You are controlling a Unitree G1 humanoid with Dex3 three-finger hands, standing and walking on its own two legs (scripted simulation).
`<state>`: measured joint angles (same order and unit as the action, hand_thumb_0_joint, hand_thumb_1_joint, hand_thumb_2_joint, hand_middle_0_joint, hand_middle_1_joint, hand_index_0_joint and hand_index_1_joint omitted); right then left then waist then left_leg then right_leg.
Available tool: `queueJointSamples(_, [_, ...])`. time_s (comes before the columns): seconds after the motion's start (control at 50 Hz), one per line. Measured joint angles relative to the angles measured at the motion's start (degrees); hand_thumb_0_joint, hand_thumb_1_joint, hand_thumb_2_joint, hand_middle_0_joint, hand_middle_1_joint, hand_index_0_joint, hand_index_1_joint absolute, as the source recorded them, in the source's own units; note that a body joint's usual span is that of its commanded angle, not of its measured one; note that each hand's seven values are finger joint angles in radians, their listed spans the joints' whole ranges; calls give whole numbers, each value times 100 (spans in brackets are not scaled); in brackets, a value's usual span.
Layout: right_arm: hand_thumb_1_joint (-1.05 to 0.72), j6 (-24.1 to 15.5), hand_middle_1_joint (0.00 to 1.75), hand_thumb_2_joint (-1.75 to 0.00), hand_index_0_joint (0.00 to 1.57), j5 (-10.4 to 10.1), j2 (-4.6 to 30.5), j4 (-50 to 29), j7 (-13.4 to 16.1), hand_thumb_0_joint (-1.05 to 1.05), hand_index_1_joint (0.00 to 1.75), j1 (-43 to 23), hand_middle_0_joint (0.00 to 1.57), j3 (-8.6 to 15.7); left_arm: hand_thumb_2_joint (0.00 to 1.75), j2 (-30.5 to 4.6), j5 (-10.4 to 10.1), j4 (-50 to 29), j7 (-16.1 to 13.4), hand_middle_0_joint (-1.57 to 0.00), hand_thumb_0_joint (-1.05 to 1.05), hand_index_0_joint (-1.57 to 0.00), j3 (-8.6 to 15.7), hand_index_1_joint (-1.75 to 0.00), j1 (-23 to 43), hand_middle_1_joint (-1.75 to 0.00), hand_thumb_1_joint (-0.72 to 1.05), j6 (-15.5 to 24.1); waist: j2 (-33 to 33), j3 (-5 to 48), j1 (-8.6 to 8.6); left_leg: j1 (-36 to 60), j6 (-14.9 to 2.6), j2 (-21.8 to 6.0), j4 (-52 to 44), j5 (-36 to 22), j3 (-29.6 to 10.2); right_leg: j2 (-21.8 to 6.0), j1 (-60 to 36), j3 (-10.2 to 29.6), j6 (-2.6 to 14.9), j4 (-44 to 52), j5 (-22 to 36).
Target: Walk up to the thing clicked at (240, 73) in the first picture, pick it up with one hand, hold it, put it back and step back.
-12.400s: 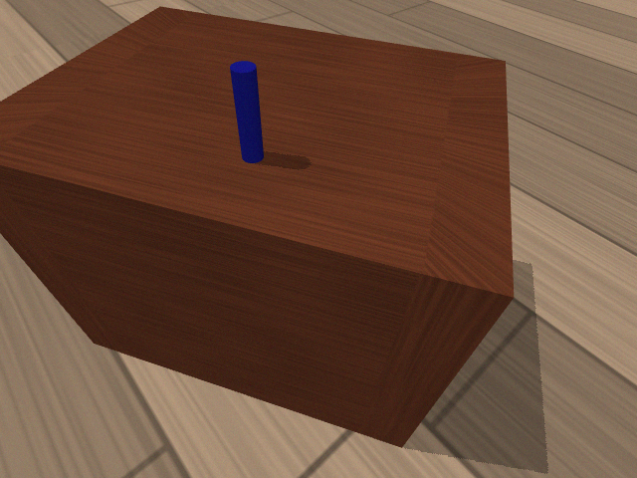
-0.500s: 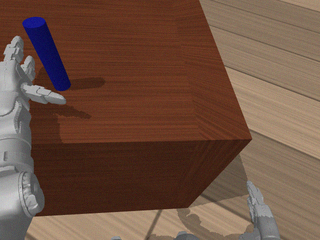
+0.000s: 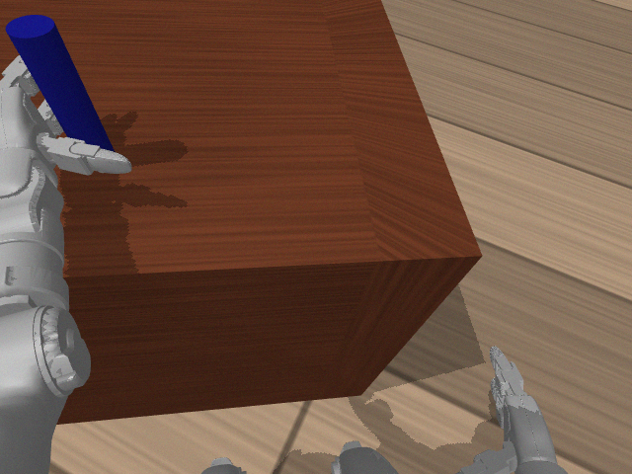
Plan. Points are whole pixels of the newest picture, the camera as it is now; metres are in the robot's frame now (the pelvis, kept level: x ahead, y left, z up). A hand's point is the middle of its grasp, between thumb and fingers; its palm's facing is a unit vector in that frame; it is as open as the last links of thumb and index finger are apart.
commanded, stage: close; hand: left
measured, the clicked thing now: (70, 103) +0.52 +0.23 +0.16
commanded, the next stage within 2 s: settle in 0.62 s
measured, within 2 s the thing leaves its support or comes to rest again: leaves its support in 0.94 s
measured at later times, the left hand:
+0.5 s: hand (80, 112) +0.53 +0.23 +0.14, palm faces +0.17 -0.98 +0.02, open 8.9 cm
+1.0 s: hand (86, 116) +0.51 +0.22 +0.15, palm faces +0.17 -0.99 +0.02, open 5.9 cm
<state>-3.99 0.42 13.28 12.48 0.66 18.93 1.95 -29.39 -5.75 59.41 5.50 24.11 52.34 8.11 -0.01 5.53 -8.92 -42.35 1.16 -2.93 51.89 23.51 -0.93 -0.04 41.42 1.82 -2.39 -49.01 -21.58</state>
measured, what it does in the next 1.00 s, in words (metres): stands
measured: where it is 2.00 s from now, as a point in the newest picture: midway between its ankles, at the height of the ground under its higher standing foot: outside the picture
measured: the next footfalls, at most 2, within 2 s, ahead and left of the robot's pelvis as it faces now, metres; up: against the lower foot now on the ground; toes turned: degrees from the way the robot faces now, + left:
none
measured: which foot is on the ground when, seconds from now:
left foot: down 0.00-1.00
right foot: down 0.00-1.00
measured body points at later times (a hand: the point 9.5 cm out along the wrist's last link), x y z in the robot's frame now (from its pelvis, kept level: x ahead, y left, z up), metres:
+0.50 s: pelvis +0.01 +0.01 +0.00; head +0.09 +0.03 +0.44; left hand +0.51 +0.28 +0.14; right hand +0.15 -0.25 -0.04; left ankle +0.01 +0.13 -0.69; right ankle +0.02 -0.15 -0.69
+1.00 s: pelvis +0.01 +0.00 +0.00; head +0.08 +0.02 +0.44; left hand +0.50 +0.27 +0.15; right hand +0.16 -0.26 -0.04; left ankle +0.01 +0.13 -0.69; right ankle +0.02 -0.15 -0.69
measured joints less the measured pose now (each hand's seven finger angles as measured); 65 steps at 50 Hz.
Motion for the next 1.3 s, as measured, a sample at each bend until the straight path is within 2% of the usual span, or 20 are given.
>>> queueJointSamples(0.12, [52, 26, 6, -5, 6, 20, 20, -113, -12, -1, 5, 51, 5, -33, 14, -216, 64, 208, 53, -55, -1, -56, 87, -33, 157, -34, -51, 64, 14, 3, -64, -216, -9, -7, 100, 15, 8, 10, 210, 13, -11, -75, 3])
queueJointSamples(0.34, [52, 38, 6, -5, 6, 55, 9, -67, -16, -1, 5, -32, 6, -91, 32, -386, 144, 412, 77, -75, -1, -75, 29, -52, 434, -52, -30, 75, -11, 77, -133, -406, -26, -36, 208, 83, -12, 39, 348, -3, -30, -71, -4])
queueJointSamples(0.62, [52, 170, 6, -5, 6, -9, 9, -152, -113, -1, 5, 125, 6, -44, 65, -68, 19, -47, 103, -109, 0, -110, 34, -87, -192, -88, 5, 52, -93, 191, 13, -228, -37, -35, 137, 153, 20, 32, 183, 20, -40, -7, -71])
queueJointSamples(0.78, [53, 136, 6, -5, 6, -28, 1, -31, -102, -1, 5, 66, 5, 8, 88, 97, -27, -282, 81, -104, 0, -106, -132, -102, -264, -102, 0, 24, -28, 152, 96, -163, -9, -18, 122, 142, -25, 16, 120, -24, -13, -38, -100])
queueJointSamples(1.0, [54, 168, 6, -6, 6, -40, -31, 55, -42, -1, 5, 34, 5, -10, 113, 143, 2, -428, 14, -98, 0, -99, -148, -121, -230, -122, 4, -177, -63, 99, 84, 36, 10, -20, -5, 93, -27, 16, -64, -32, 5, 52, -72])
queueJointSamples(1.16, [55, 132, 6, -6, 6, -86, -34, 250, 9, -1, 5, -25, 6, -7, 121, 61, 32, -246, -53, -98, 0, -99, -170, -127, 19, -127, 12, -351, -99, 110, 109, 246, 3, -11, -166, 24, -3, 5, -260, -14, 3, 196, -8])
queueJointSamples(1.3, [55, 68, 6, -5, 6, -117, -27, 309, 29, -1, 5, -11, 5, -10, 122, 18, 31, -176, -22, -99, 0, -99, -208, -126, 126, -126, 12, -485, -99, 83, 151, 369, 2, 3, -296, -48, 21, -10, -371, 6, 2, 307, 58])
